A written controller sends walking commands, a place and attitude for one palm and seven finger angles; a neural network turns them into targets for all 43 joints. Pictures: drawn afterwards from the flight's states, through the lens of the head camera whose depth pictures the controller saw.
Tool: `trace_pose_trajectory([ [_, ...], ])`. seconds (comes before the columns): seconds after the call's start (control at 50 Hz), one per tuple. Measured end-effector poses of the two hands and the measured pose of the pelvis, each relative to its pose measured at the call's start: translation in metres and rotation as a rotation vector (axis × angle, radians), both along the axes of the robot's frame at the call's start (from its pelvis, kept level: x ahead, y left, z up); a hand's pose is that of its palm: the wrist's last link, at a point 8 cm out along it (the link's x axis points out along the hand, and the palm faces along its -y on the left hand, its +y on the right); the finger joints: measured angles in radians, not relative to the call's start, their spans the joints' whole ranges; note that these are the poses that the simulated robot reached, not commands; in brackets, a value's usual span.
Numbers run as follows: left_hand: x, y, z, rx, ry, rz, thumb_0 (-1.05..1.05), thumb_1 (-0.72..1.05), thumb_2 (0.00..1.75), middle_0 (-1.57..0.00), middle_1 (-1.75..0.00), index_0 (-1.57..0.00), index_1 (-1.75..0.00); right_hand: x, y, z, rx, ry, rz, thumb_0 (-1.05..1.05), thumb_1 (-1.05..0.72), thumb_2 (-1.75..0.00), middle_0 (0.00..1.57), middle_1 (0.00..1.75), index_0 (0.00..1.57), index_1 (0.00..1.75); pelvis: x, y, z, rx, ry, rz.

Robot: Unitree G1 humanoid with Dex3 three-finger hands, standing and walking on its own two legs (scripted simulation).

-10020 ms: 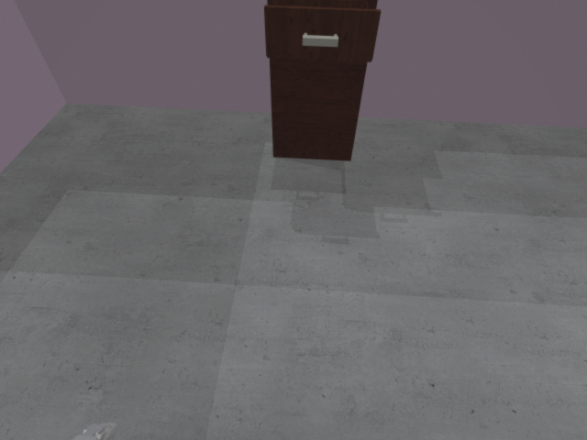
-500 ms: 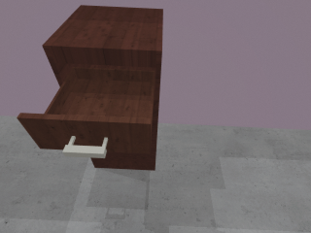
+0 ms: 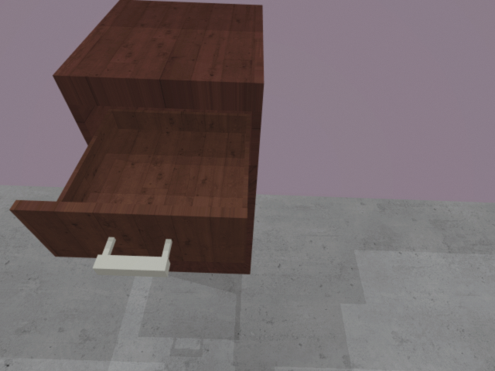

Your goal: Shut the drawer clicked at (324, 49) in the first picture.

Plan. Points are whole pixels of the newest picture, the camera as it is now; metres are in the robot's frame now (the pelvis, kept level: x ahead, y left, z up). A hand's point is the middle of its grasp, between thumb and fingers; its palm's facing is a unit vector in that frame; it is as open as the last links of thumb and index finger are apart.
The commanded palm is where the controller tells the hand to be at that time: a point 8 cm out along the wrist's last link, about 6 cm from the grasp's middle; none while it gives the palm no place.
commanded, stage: come to a stop and stand still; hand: left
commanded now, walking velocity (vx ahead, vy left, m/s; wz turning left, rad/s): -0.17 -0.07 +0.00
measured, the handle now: (136, 254) +0.30 +0.21 -0.01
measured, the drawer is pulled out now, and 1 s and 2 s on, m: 0.28 0.28 0.27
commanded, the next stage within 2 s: look again from close up in 0.76 s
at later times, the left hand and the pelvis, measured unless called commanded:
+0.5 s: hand out of the picture +0.01 +0.16 -0.17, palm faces +0.03 -0.98 -0.22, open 7.2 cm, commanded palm none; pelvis -0.02 -0.02 +0.01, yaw -1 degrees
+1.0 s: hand out of the picture -0.05 +0.15 -0.17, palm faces +0.04 -0.98 -0.21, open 7.4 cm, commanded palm none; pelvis -0.02 -0.01 +0.00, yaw +0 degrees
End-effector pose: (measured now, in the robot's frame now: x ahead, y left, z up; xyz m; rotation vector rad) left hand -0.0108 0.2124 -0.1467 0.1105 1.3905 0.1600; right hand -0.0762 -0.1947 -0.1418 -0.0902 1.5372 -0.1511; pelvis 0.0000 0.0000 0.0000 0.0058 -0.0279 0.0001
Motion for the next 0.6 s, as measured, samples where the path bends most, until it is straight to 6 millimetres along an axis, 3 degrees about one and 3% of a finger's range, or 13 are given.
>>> trace_pose_trajectory([
  [0.14,0.041,0.008,0.009,0.061,-0.064,-0.029,0.01,0.94,0.89,-0.2,-0.3,-0.2,-0.3,0.03,0.004,-0.01,0.034,-0.029,-0.031,0.0,-0.91,-0.9,0.2,0.3,0.2,0.3,0.008,-0.005,0.0,0.004,0.003,-0.012],
  [0.22,0.051,0.007,0.011,0.07,-0.098,-0.041,0.01,0.93,0.89,-0.2,-0.3,-0.2,-0.3,0.054,-0.003,-0.012,0.028,-0.1,-0.02,0.0,-0.91,-0.9,0.21,0.3,0.2,0.3,0.002,-0.008,0.0,0.011,0.008,-0.017],
  [0.28,0.052,0.005,0.012,0.072,-0.122,-0.039,0.0,0.93,0.89,-0.2,-0.3,-0.2,-0.3,0.059,-0.016,-0.013,0.004,-0.113,-0.004,0.02,-0.93,-0.9,0.21,0.3,0.2,0.3,-0.003,-0.008,0.0,0.012,0.002,-0.019],
  [0.44,0.032,0.0,0.012,0.058,-0.116,-0.043,0.0,0.94,0.89,-0.2,-0.3,-0.2,-0.3,0.061,-0.039,-0.002,-0.031,-0.167,0.019,0.01,-0.92,-0.9,0.2,0.3,0.2,0.3,-0.015,-0.015,0.004,0.007,-0.006,-0.024],
  [0.6,-0.011,-0.012,0.01,0.024,-0.032,-0.025,0.0,0.93,0.89,-0.2,-0.3,-0.2,-0.3,0.043,-0.037,0.001,-0.013,-0.132,0.036,0.0,-0.91,-0.9,0.2,0.3,0.2,0.3,-0.022,-0.019,0.007,0.003,-0.005,-0.017],
])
